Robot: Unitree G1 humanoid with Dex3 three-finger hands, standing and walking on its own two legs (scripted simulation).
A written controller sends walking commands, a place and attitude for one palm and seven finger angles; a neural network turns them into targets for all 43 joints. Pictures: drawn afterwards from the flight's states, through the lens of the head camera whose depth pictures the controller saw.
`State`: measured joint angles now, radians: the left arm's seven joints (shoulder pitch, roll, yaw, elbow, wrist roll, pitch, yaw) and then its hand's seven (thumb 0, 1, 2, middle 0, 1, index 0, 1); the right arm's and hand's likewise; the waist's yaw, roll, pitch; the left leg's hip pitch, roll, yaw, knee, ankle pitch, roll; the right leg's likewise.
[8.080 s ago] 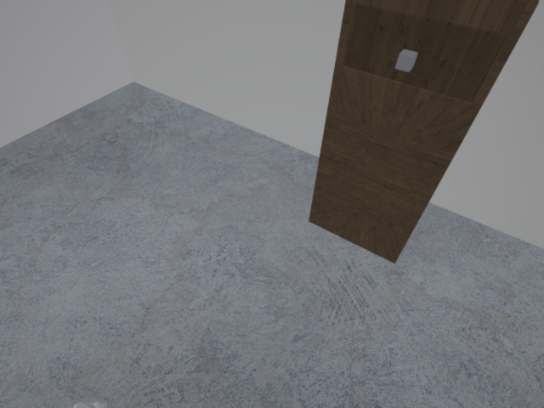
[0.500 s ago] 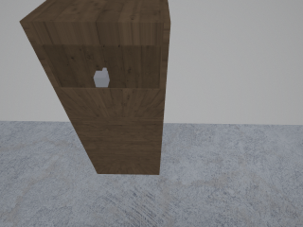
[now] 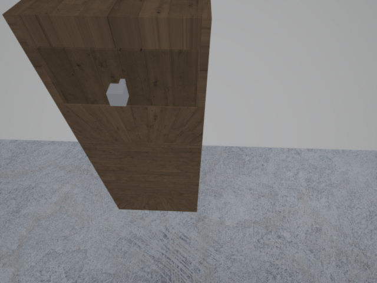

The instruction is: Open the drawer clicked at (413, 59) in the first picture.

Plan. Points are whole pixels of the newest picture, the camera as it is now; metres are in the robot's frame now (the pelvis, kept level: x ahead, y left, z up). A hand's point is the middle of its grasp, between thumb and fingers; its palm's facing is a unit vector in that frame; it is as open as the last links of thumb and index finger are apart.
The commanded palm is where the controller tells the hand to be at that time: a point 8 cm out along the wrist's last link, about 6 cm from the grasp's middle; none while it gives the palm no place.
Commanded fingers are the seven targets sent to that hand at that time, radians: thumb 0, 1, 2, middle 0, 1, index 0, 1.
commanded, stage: come to a stop and stand still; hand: left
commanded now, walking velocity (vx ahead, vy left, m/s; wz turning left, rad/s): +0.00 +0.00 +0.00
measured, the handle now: (119, 89) +0.52 +0.22 +0.11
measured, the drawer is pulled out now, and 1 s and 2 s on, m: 0.00 0.00 0.00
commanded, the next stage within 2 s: look again from close up in 0.64 s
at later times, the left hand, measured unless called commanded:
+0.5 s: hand out of the picture -0.04 +0.21 -0.17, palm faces +0.03 -0.98 -0.19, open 7.3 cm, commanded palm none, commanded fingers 0.00 0.90 0.90 -0.20 -0.30 -0.20 -0.30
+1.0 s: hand out of the picture -0.07 +0.17 -0.18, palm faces +0.04 -0.99 -0.11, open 7.4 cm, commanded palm none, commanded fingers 0.00 0.90 0.90 -0.20 -0.30 -0.20 -0.30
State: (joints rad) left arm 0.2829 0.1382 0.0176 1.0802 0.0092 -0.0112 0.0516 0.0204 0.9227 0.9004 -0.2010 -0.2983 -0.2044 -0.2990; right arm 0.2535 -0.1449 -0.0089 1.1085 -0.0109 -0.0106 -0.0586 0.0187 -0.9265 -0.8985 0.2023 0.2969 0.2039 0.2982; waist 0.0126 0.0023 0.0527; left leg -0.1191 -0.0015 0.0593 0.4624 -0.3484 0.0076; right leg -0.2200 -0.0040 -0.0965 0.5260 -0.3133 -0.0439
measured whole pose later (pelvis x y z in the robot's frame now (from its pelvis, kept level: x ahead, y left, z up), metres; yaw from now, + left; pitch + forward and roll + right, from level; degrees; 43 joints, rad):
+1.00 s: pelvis -0.05 +0.04 +0.00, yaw -1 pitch -2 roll +0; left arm 0.36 0.09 -0.02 1.11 0.01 -0.02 0.03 0.00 0.91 0.90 -0.20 -0.30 -0.20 -0.30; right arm 0.32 -0.10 0.01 1.13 -0.01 -0.02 -0.03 0.01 -0.90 -0.90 0.20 0.30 0.20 0.30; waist 0.00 -0.02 0.01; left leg -0.19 -0.03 0.09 0.47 -0.25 0.06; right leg -0.23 -0.04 -0.07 0.47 -0.21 0.00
